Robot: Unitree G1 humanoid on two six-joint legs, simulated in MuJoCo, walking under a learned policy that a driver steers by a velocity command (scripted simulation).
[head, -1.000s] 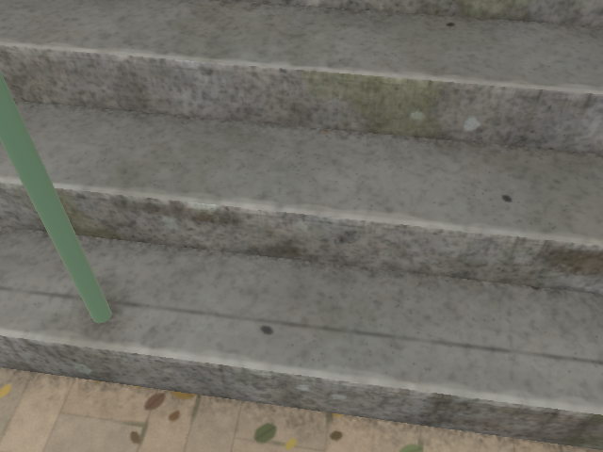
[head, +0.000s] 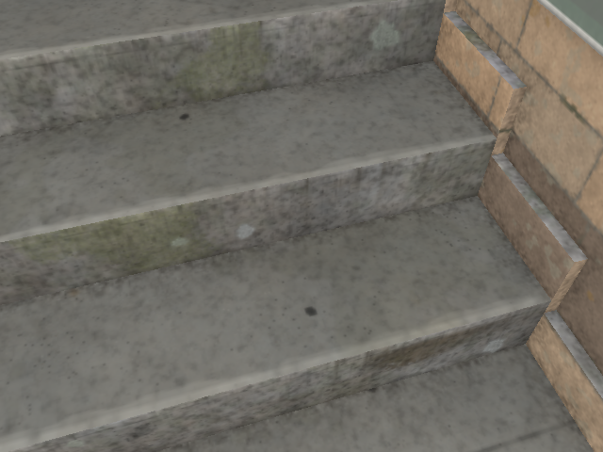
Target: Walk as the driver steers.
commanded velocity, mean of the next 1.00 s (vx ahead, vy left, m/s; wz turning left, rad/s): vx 0.28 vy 0.00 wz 0.46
